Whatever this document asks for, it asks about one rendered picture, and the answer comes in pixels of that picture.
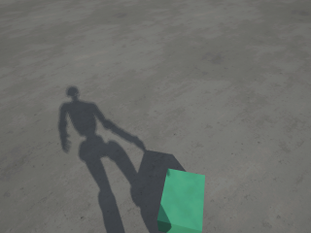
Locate carton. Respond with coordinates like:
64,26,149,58
156,168,205,233

